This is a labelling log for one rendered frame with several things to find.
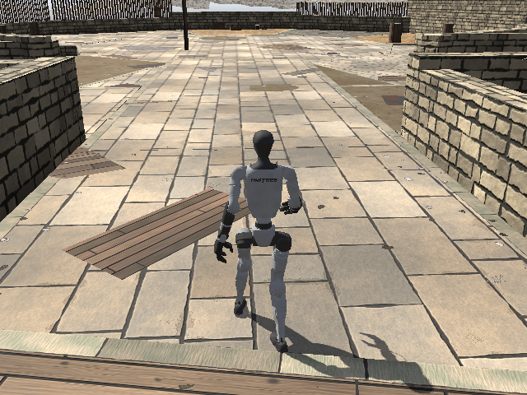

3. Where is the right robot upper arm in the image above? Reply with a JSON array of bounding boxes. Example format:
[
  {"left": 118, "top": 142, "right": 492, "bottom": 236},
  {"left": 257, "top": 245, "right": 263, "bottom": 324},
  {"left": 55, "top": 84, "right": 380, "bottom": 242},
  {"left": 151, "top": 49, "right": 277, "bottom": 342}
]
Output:
[{"left": 280, "top": 165, "right": 301, "bottom": 208}]

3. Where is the robot right thigh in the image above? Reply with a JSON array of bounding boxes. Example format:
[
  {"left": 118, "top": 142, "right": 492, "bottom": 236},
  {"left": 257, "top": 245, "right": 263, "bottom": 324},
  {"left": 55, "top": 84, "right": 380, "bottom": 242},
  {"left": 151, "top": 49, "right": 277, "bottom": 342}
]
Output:
[{"left": 269, "top": 231, "right": 291, "bottom": 297}]

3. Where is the right robot hand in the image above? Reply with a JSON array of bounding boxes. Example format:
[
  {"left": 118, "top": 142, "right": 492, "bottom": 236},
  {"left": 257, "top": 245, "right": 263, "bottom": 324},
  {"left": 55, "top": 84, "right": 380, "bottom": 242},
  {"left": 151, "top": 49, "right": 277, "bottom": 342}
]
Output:
[{"left": 279, "top": 201, "right": 298, "bottom": 215}]

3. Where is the robot right shin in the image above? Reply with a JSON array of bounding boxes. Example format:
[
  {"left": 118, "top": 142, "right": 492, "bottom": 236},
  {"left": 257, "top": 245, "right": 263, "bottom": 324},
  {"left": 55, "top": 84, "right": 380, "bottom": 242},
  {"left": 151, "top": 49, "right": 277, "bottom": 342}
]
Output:
[{"left": 271, "top": 281, "right": 287, "bottom": 342}]

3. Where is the left robot hand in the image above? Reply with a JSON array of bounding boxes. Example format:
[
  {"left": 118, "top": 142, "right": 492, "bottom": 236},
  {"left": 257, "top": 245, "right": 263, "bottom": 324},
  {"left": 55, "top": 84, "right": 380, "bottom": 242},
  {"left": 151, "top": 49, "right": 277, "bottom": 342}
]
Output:
[{"left": 214, "top": 239, "right": 233, "bottom": 263}]

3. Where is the left robot forearm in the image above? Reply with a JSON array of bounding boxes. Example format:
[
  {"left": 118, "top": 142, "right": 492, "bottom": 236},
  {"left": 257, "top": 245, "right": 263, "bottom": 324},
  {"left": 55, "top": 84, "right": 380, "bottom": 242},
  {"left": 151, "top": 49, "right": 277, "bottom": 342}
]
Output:
[{"left": 217, "top": 201, "right": 235, "bottom": 243}]

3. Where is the right robot forearm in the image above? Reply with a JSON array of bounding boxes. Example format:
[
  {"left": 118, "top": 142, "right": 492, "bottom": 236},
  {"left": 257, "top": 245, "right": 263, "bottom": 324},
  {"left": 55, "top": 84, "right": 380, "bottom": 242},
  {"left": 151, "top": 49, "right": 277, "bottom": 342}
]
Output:
[{"left": 291, "top": 196, "right": 302, "bottom": 212}]

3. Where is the left robot upper arm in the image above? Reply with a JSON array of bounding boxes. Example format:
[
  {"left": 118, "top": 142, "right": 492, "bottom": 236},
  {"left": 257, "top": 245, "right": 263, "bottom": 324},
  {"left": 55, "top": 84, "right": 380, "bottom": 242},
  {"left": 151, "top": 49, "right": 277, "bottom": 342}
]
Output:
[{"left": 227, "top": 166, "right": 247, "bottom": 214}]

